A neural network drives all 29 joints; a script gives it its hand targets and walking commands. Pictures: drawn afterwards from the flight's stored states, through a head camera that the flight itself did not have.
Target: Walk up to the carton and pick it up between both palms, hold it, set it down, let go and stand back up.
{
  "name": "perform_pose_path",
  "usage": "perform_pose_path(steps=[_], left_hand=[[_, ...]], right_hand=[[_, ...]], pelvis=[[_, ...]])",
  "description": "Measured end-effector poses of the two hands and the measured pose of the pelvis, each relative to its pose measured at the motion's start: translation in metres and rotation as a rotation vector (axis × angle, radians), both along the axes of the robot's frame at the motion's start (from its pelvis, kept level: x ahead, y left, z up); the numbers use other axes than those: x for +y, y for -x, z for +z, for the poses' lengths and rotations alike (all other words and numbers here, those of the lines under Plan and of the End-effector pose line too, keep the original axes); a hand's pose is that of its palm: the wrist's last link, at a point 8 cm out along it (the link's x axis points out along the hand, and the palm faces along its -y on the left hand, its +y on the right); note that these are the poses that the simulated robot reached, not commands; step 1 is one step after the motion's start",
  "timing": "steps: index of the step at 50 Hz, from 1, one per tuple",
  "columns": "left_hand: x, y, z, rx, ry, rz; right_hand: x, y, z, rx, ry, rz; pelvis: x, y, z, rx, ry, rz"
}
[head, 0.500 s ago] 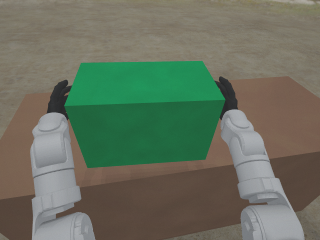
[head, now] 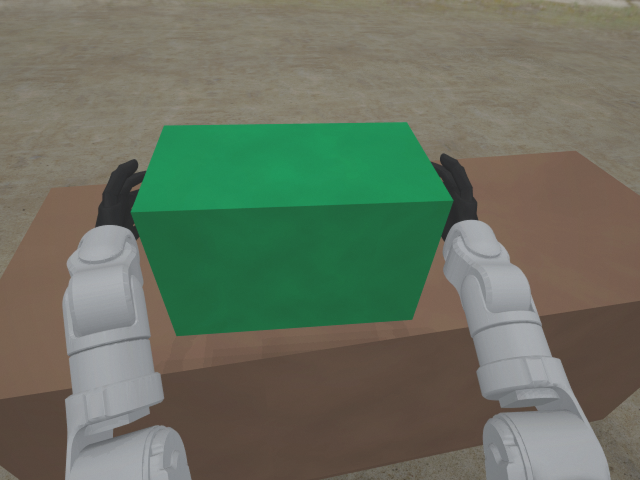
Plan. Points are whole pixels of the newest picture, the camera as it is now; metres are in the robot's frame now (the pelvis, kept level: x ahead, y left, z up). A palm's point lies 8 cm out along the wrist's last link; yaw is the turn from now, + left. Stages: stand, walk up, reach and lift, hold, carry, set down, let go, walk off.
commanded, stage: hold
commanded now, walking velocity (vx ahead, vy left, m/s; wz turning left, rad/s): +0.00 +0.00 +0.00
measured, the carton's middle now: (293, 227) +0.38 +0.01 +0.16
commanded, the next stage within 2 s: none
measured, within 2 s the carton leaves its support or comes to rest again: neither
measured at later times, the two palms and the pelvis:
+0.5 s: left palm (126, 234) +0.36 +0.20 +0.18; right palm (456, 226) +0.35 -0.19 +0.18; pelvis +0.00 +0.00 +0.00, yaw +0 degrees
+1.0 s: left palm (125, 237) +0.36 +0.20 +0.18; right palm (454, 227) +0.35 -0.19 +0.17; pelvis +0.00 +0.00 +0.00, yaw +0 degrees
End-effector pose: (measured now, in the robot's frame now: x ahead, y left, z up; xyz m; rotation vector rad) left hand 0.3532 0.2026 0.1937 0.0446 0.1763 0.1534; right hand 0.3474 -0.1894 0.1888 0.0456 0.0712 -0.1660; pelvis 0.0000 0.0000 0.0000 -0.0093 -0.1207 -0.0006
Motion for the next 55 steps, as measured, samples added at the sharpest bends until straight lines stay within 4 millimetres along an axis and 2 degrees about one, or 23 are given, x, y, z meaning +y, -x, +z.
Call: perform_pose_path(steps=[14,21,33,55], left_hand=[[0.002,0.0,-0.001,0.003,0.0,0.001],[0.0,-0.004,-0.016,0.054,-0.001,-0.001],[-0.01,-0.009,-0.014,0.034,-0.011,-0.02],[-0.004,-0.005,-0.015,0.033,-0.017,-0.014]], right_hand=[[0.002,-0.001,0.0,0.003,0.002,0.001],[0.0,-0.004,-0.015,0.049,0.001,-0.003],[-0.01,-0.003,-0.014,0.027,0.003,-0.016],[-0.003,-0.001,-0.016,0.024,0.001,-0.011]], pelvis=[[0.0,0.0,0.0,-0.006,0.0,0.003],[0.0,0.001,0.0,0.0,-0.002,-0.003],[-0.001,-0.004,0.0,0.006,-0.002,-0.011],[0.0,-0.003,0.0,-0.004,-0.001,-0.005]])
